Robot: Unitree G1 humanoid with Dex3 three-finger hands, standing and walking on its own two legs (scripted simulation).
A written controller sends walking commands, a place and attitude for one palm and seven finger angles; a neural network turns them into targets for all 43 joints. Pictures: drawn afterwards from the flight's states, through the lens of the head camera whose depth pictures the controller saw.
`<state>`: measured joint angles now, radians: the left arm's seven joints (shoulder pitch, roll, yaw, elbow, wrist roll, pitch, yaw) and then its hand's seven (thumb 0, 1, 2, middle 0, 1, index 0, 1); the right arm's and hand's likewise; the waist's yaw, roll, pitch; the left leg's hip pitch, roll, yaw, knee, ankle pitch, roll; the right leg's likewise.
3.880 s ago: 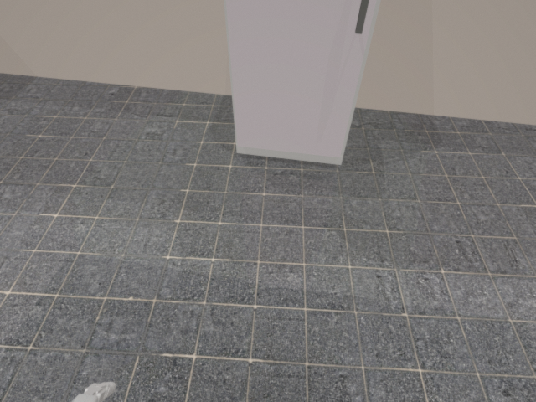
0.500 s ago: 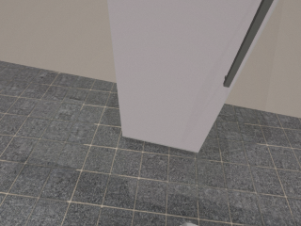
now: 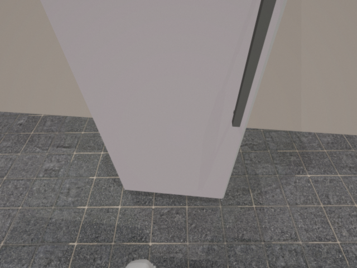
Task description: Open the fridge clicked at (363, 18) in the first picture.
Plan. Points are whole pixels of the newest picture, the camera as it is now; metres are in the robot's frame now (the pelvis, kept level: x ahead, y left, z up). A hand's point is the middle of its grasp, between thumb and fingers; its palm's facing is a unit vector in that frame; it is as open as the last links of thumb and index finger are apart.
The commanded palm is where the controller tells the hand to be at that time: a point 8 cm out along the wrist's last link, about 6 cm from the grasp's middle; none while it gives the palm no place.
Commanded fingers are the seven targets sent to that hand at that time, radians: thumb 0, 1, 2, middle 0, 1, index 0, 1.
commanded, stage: take the last steps up to it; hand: right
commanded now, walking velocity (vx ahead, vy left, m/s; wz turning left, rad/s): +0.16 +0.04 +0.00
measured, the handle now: (252, 53) +0.56 -0.16 +0.20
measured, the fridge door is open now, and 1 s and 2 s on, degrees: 0 0 0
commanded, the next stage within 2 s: come to a stop and stand still in 0.04 s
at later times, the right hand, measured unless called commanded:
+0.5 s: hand out of the picture +0.15 -0.14 -0.16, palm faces +0.08 +0.97 -0.25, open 7.3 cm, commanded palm none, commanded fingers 0.00 -0.90 -0.90 0.20 0.30 0.20 0.30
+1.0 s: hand out of the picture -0.03 -0.18 -0.17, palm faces +0.06 +0.97 -0.23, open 7.4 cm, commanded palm none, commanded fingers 0.00 -0.90 -0.90 0.20 0.30 0.20 0.30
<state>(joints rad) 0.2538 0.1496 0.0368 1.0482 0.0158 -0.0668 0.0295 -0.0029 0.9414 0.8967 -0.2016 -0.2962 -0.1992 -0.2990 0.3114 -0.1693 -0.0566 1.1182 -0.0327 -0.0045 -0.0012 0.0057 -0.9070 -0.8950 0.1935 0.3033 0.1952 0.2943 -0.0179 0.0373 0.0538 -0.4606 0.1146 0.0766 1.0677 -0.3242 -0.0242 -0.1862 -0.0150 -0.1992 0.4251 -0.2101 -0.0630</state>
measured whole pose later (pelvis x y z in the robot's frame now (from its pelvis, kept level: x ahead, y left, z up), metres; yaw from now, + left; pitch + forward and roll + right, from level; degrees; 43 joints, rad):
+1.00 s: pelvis +0.00 +0.00 +0.00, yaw -1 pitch -2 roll -1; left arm 0.22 0.18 0.02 1.07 0.00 0.01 0.03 0.01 0.93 0.90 -0.20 -0.30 -0.20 -0.30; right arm 0.32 -0.15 -0.01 1.13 -0.02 0.01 -0.03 0.00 -0.91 -0.90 0.19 0.30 0.20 0.29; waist -0.01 -0.03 0.05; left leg -0.18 0.01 0.03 0.48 -0.26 0.01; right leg -0.21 -0.01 -0.07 0.44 -0.19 0.00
